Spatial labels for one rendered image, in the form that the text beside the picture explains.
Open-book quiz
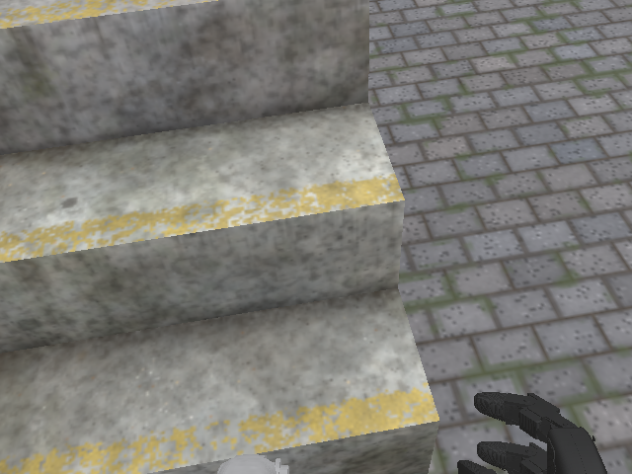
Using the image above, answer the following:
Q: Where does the right robot hand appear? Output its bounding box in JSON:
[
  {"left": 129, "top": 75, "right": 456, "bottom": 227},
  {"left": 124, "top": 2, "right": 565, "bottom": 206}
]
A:
[{"left": 457, "top": 392, "right": 607, "bottom": 474}]

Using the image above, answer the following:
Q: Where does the robot left thigh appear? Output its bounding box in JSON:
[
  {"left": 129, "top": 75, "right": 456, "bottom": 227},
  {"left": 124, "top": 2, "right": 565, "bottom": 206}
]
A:
[{"left": 218, "top": 454, "right": 289, "bottom": 474}]

